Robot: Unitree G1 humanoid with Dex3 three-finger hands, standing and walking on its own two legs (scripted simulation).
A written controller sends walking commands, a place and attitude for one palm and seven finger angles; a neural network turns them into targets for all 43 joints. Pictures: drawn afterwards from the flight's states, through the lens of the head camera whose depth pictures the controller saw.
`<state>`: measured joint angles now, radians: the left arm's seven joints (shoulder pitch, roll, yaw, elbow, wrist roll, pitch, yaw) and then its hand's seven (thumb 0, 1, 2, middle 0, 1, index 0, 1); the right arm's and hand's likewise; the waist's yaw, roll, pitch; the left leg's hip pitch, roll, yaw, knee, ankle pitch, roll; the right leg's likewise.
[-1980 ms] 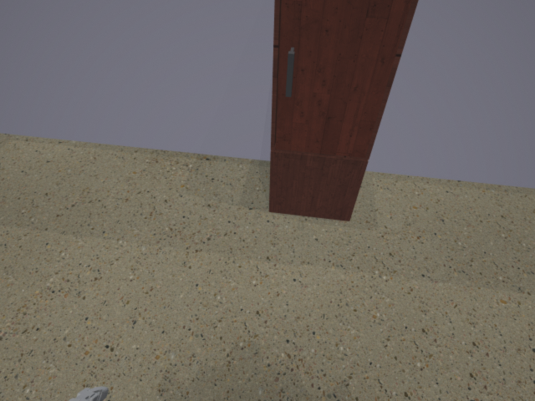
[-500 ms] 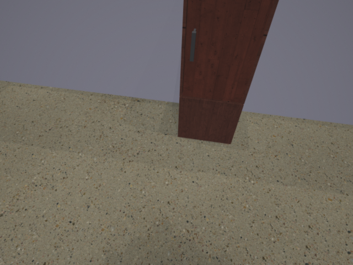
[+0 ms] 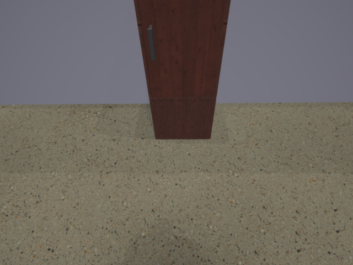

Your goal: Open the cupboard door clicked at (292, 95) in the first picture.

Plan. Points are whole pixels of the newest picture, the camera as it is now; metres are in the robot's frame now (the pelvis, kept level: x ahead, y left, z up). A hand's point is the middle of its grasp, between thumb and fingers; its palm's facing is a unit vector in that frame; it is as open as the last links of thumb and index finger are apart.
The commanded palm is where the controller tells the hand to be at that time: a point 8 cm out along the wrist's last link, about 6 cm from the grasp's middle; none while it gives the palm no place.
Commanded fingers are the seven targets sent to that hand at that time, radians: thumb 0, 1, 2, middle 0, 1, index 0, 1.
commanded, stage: walk to a spot facing it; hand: left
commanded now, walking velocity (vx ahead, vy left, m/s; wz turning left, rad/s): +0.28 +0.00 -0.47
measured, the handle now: (152, 42) +1.01 +0.20 +0.01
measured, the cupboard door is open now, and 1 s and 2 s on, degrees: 0 0 0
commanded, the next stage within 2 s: turn to face it in 0.18 s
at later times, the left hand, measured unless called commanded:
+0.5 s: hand out of the picture +0.15 +0.22 -0.18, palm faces -0.04 -0.98 -0.19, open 7.4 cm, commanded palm none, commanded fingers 0.00 0.90 0.90 -0.20 -0.30 -0.20 -0.30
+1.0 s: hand (111, 208) +0.29 +0.23 -0.15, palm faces -0.03 -0.98 -0.21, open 7.4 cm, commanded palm none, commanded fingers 0.00 0.90 0.90 -0.20 -0.30 -0.20 -0.30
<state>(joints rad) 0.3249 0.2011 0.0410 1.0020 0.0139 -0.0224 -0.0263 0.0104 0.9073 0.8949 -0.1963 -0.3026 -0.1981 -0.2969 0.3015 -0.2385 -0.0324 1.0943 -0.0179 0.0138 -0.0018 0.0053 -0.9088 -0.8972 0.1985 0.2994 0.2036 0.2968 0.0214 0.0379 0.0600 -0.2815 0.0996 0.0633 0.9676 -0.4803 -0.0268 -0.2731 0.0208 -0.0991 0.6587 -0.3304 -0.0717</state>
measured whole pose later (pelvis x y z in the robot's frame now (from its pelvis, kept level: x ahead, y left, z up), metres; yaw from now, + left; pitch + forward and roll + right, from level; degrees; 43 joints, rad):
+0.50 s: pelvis +0.18 +0.04 +0.00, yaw -8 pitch -1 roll -1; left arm 0.41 0.17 0.03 1.07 0.00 -0.03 0.04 0.01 0.91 0.89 -0.20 -0.30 -0.20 -0.30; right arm 0.10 -0.14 -0.01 0.98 -0.02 -0.04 0.00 0.00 -0.91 -0.90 0.19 0.30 0.20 0.30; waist 0.03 -0.03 0.05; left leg -0.41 0.02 0.11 0.62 -0.19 0.06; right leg -0.08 0.04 0.05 0.71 -0.50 -0.01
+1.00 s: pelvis +0.22 +0.05 +0.02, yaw -3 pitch +0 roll +0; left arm 0.20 0.17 0.04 1.03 0.01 0.05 0.04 0.01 0.91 0.90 -0.19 -0.30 -0.19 -0.30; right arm 0.31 -0.14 -0.04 1.08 -0.02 0.02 -0.02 0.00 -0.91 -0.90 0.20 0.30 0.20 0.30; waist -0.04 -0.01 0.02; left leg -0.26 -0.08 0.06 0.41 -0.15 0.10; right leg -0.28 -0.04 -0.03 0.69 -0.41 0.03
